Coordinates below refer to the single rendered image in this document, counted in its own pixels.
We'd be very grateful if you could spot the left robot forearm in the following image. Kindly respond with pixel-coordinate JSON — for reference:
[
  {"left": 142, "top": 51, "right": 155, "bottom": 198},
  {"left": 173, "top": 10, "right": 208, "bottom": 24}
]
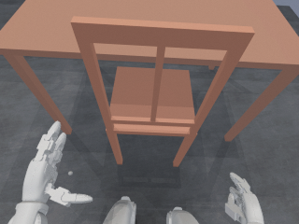
[{"left": 8, "top": 201, "right": 49, "bottom": 224}]

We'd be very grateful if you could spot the chair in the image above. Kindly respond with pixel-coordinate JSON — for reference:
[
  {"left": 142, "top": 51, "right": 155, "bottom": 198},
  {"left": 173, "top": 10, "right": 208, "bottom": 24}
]
[{"left": 70, "top": 16, "right": 255, "bottom": 167}]

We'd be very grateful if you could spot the robot right hand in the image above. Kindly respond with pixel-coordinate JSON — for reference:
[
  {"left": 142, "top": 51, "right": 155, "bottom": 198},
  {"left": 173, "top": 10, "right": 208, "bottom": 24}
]
[{"left": 225, "top": 172, "right": 264, "bottom": 224}]

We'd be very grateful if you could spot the right robot thigh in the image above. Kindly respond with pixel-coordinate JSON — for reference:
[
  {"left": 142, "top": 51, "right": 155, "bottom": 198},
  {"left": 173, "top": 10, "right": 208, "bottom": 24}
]
[{"left": 166, "top": 209, "right": 199, "bottom": 224}]

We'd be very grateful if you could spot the robot left hand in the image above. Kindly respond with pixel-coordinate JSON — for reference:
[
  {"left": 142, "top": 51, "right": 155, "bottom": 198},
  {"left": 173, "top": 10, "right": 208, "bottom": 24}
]
[{"left": 21, "top": 120, "right": 93, "bottom": 207}]

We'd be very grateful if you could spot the table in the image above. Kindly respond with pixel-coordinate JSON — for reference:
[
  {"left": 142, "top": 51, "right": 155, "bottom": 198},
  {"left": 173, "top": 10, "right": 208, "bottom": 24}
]
[{"left": 0, "top": 0, "right": 299, "bottom": 142}]

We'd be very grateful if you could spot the right robot shin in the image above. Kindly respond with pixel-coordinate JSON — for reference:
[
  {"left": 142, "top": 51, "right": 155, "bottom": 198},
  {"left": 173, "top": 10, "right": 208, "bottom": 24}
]
[{"left": 173, "top": 206, "right": 182, "bottom": 211}]

